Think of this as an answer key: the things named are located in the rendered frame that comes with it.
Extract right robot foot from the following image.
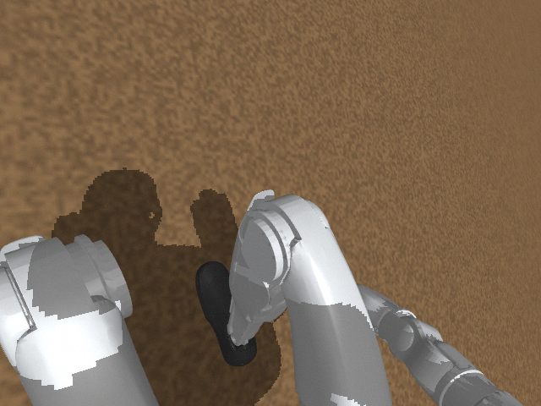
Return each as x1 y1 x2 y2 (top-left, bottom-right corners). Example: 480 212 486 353
195 261 257 366

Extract right robot hand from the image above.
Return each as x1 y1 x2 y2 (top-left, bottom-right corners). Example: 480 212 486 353
357 283 401 336

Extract right robot arm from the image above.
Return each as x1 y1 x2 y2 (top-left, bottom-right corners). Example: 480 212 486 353
378 308 523 406

